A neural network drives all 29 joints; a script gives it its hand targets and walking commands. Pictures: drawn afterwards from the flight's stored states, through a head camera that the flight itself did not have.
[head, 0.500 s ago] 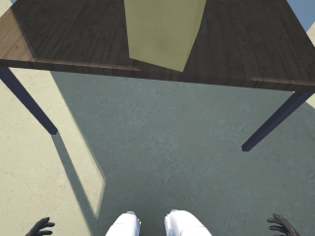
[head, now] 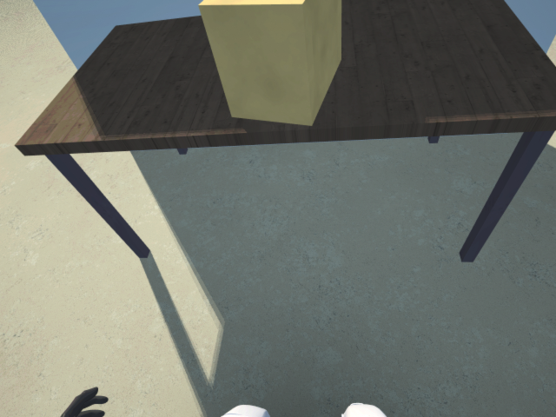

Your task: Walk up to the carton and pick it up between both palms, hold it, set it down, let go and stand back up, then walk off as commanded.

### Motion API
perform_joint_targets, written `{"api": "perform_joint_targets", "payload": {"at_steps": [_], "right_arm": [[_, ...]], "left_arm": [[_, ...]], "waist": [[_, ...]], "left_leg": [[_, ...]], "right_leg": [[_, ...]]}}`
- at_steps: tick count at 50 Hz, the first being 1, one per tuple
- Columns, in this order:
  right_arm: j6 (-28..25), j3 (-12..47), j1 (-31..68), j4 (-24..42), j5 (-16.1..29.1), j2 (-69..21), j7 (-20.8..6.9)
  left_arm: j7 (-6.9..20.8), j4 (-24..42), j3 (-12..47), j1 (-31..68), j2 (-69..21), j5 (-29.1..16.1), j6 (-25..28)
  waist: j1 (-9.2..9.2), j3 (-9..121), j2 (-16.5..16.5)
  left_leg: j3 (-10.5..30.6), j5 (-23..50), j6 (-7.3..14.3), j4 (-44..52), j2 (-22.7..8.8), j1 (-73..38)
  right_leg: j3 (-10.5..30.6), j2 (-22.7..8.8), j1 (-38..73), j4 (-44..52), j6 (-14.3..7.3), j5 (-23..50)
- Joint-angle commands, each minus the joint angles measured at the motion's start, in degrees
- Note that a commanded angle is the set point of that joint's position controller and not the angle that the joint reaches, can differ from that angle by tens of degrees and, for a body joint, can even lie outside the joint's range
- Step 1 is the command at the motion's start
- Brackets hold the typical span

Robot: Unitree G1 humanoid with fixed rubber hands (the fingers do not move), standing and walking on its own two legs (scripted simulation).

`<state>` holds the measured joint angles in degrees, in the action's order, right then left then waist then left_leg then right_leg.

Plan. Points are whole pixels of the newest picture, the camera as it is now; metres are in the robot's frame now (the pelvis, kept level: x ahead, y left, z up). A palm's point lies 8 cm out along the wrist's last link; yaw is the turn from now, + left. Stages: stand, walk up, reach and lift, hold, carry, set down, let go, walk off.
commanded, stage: walk off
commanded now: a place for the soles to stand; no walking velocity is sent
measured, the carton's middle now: (283, 37) +0.92 +0.05 +0.08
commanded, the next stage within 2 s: stand in 0.72 s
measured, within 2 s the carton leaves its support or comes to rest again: neither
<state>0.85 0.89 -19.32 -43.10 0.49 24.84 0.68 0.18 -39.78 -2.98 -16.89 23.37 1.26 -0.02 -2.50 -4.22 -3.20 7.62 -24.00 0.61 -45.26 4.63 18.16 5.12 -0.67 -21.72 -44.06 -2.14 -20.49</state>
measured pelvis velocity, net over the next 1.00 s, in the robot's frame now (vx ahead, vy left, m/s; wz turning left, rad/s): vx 0.00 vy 0.03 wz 0.00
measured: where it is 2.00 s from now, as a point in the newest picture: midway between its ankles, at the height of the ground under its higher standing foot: outside the picture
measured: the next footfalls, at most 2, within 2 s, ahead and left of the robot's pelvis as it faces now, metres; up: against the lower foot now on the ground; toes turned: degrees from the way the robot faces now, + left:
left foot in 0.06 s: +0.03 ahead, +0.18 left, +0.00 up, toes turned -9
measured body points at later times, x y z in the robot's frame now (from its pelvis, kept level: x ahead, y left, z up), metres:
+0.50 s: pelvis +0.00 +0.03 +0.00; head +0.01 +0.03 +0.45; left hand +0.08 +0.35 -0.09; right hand +0.14 -0.28 -0.09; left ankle -0.01 +0.18 -0.72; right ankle +0.03 -0.09 -0.72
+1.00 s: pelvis +0.00 +0.03 +0.00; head +0.00 +0.02 +0.45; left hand +0.07 +0.36 -0.09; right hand +0.15 -0.27 -0.09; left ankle -0.01 +0.18 -0.72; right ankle +0.03 -0.09 -0.72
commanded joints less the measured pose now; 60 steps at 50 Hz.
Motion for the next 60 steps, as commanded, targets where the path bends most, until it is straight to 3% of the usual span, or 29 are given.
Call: {"api": "perform_joint_targets", "payload": {"at_steps": [1,2,3,4,5,7,9,12,14,15,16,18,19,20,22,31,34,35,37,38,39,43,44,47,48,51,52,56,60], "right_arm": [[-3.5,-6.6,-2.2,-1.8,-2.2,8.7,0.0],[-3.9,-6.3,-2.2,-1.8,-2.3,9.4,0.1],[-4.2,-6.4,-1.9,-1.2,-2.4,10.2,0.1],[-4.8,-6.5,-0.8,-0.6,-2.7,11.4,0.1],[-5.0,-6.1,3.5,0.4,-2.1,11.7,0.1],[-4.9,-4.9,3.6,0.3,-1.6,9.4,0.0],[-4.8,-5.3,2.3,0.2,-1.4,8.3,-0.1],[-4.6,-5.4,2.2,-0.4,-1.7,9.5,-0.4],[-4.7,-5.4,4.5,-0.2,-1.8,9.6,-0.4],[-4.7,-5.6,5.3,-0.7,-1.8,9.6,-0.5],[-4.8,-5.5,5.5,-0.3,-1.9,9.7,-0.4],[-4.7,-5.5,5.4,0.2,-1.5,9.6,-0.3],[-4.7,-5.5,6.3,0.4,-1.6,9.3,-0.4],[-4.6,-5.6,5.8,-0.3,-1.3,9.1,-0.3],[-4.5,-5.5,7.1,0.3,-1.5,9.2,-0.3],[-4.4,-5.7,8.1,-0.8,-1.6,9.0,-0.3],[-4.4,-5.9,8.5,-0.4,-1.6,9.3,-0.4],[-4.3,-5.9,7.8,-0.3,-1.6,10.2,-0.4],[-3.9,-4.2,11.5,-0.5,-1.0,9.8,-0.3],[-3.8,-4.1,11.2,-0.3,-1.0,9.0,-0.3],[-3.4,-4.3,10.6,-0.8,-1.2,10.5,-0.1],[-3.3,-3.6,10.1,-1.6,-1.1,9.5,-0.2],[-3.3,-3.9,12.6,-1.1,-1.3,10.1,-0.1],[-3.2,-3.6,11.7,-2.0,-1.1,9.7,-0.4],[-3.0,-3.8,11.4,-1.9,-1.2,9.8,-0.2],[-3.0,-3.1,12.8,-2.5,-1.1,9.4,-0.2],[-3.2,-3.2,12.5,-2.7,-1.1,9.4,0.0],[-3.2,-3.2,12.9,-4.3,-1.0,9.8,-0.1],[-3.1,-2.8,13.9,-4.7,-1.2,8.6,-0.1]], "left_arm": [[-0.1,1.4,-3.2,4.2,11.9,-0.2,1.7],[-0.4,1.0,-2.8,4.7,11.5,-0.6,1.7],[-0.4,1.1,-3.0,4.6,11.3,-0.6,1.5],[-0.3,1.7,-2.7,6.3,9.0,-0.8,1.8],[-0.1,1.1,-2.1,6.0,8.0,-1.1,1.9],[-0.4,0.3,-2.8,4.0,9.9,-0.7,2.6],[-0.4,0.0,-2.9,3.6,11.0,-0.4,3.2],[-0.5,0.1,-2.6,6.1,10.4,-0.4,3.0],[-0.3,0.0,-2.4,5.3,10.0,-0.8,2.7],[-0.3,-0.3,-2.3,6.3,9.9,-0.5,2.8],[-0.3,-0.7,-2.2,4.9,9.8,-0.7,2.9],[-0.3,-0.5,-2.5,5.2,10.9,-0.8,3.0],[-0.2,-1.0,-2.3,4.9,10.3,-0.8,2.9],[-0.4,-0.9,-2.4,6.1,10.4,-0.4,3.2],[-0.5,-1.1,-2.3,5.7,11.2,-0.5,3.1],[-0.5,-1.2,-2.1,7.1,10.9,-0.4,3.0],[-0.6,-1.3,-2.1,6.6,11.4,-0.6,2.8],[-0.6,-1.1,-2.2,6.6,11.6,-0.4,2.7],[-0.4,-3.3,-1.6,6.6,10.4,-1.4,2.7],[-0.4,-3.5,-1.9,9.2,10.7,-1.3,2.6],[-0.5,-4.2,-2.1,7.9,10.7,-1.2,2.4],[-0.3,-6.8,-1.4,9.3,10.4,-1.1,2.6],[-0.4,-7.1,-1.4,9.4,10.1,-1.1,2.6],[-0.3,-8.3,-1.3,10.5,11.2,-0.8,2.8],[-0.3,-8.2,-1.4,10.5,10.9,-1.1,2.8],[-0.3,-9.9,-1.3,11.3,11.0,-1.1,2.7],[-0.2,-9.6,-1.1,10.8,10.7,-1.2,2.7],[-0.2,-11.1,-1.3,11.3,10.8,-1.4,2.2],[-0.4,-12.2,-1.1,12.9,10.8,-1.3,2.2]], "waist": [[1.86,2.2,14.8],[2.19,2.8,11.9],[1.97,3.0,10.4],[2.19,2.4,5.4],[0.78,2.6,3.6],[-0.15,3.0,6.5],[1.65,4.1,5.3],[2.48,3.9,3.0],[1.67,2.7,0.8],[1.92,2.5,1.5],[1.2,3.4,-0.7],[1.27,3.1,1.4],[1.64,4.2,-0.4],[1.8,4.6,2.4],[1.23,4.0,1.7],[1.38,3.5,4.6],[1.05,3.3,3.4],[0.88,3.6,5.0],[0.99,5.2,5.5],[2.23,3.8,5.1],[1.3,3.8,4.2],[2.56,3.1,5.1],[1.63,2.4,5.8],[3.18,3.5,4.4],[2.91,4.2,6.3],[2.2,3.2,6.4],[2.36,4.7,4.5],[2.25,5.1,5.0],[2.56,3.8,4.2]], "left_leg": [[-3.9,0.3,1.4,15.2,-4.1,1.3],[-1.8,2.7,1.9,17.9,-3.9,-1.2],[1.3,3.8,2.3,18.7,-4.5,-3.7],[10.4,6.1,2.8,20.3,-8.9,-2.2],[14.5,5.8,4.2,21.4,-10.9,1.3],[7.8,10.3,3.1,16.3,-7.4,5.8],[3.5,13.6,1.6,12.4,-4.8,1.3],[6.5,12.4,2.6,15.0,-6.2,1.7],[7.7,9.4,3.1,17.1,-7.5,2.4],[8.3,10.1,3.2,17.6,-7.3,2.9],[8.7,12.5,3.0,17.6,-8.1,2.3],[8.2,12.4,3.0,17.1,-7.7,3.0],[7.2,12.7,2.9,17.4,-7.4,1.8],[7.3,15.5,2.2,16.1,-7.4,1.4],[6.4,14.2,2.2,15.9,-7.1,2.6],[6.7,12.8,2.3,17.1,-6.8,1.9],[6.2,12.8,2.1,17.1,-6.7,2.1],[7.0,12.5,2.6,16.7,-6.9,2.5],[4.0,9.7,3.7,16.5,-6.4,-1.6],[4.8,8.9,3.9,17.3,-6.7,-1.0],[4.9,7.7,3.7,17.4,-6.6,-0.9],[4.7,9.3,3.7,17.5,-7.0,-1.0],[5.0,7.3,3.8,17.6,-7.0,0.1],[4.0,10.3,3.5,16.8,-6.4,-3.3],[3.7,12.0,3.2,16.4,-6.7,-3.0],[4.2,11.5,3.4,17.5,-6.6,-1.9],[4.3,12.5,3.5,17.3,-6.8,-2.9],[5.7,12.6,3.3,19.1,-8.3,-2.6],[5.0,11.9,3.4,19.0,-7.4,-2.6]], "right_leg": [[13.7,-10.2,7.0,20.0,-5.2,-7.8],[11.7,-9.4,5.7,17.6,-4.0,-2.3],[8.5,-7.4,3.1,15.2,-3.2,-3.3],[5.9,-4.6,1.5,11.2,-1.5,-1.6],[3.4,-1.8,4.7,10.3,-0.3,3.6],[5.3,-4.2,11.8,12.8,-1.6,6.7],[9.2,-7.7,10.1,16.0,-3.7,10.7],[6.9,-5.8,8.6,13.8,-2.8,7.7],[5.6,-4.4,7.3,14.0,-2.3,5.1],[5.2,-4.1,8.2,13.3,-2.1,6.9],[4.7,-4.1,8.4,12.9,-2.0,8.6],[5.6,-4.5,9.3,13.3,-1.8,8.3],[5.0,-4.3,10.1,13.8,-2.0,10.3],[4.4,-4.4,11.3,13.2,-1.9,11.5],[6.6,-5.3,11.5,13.9,-2.5,14.4],[6.2,-5.1,10.5,15.3,-2.6,11.4],[6.0,-5.2,11.0,14.5,-2.9,12.1],[6.2,-5.1,10.8,14.4,-2.7,11.9],[6.9,-4.9,8.1,17.2,-2.1,7.5],[6.3,-4.3,7.6,17.6,-1.7,4.6],[6.1,-3.5,7.4,17.6,-1.3,2.8],[6.3,-4.1,7.7,18.2,-1.3,5.8],[5.7,-3.4,6.9,18.3,-1.1,5.1],[7.5,-4.6,6.5,19.9,-1.3,7.6],[5.9,-4.4,7.1,18.3,-1.1,8.5],[6.7,-4.6,8.5,19.4,-1.2,8.8],[6.1,-4.3,8.4,19.0,-1.0,9.7],[4.2,-3.4,10.0,17.5,-0.5,10.5],[6.1,-4.0,8.9,19.1,-0.9,9.1]]}}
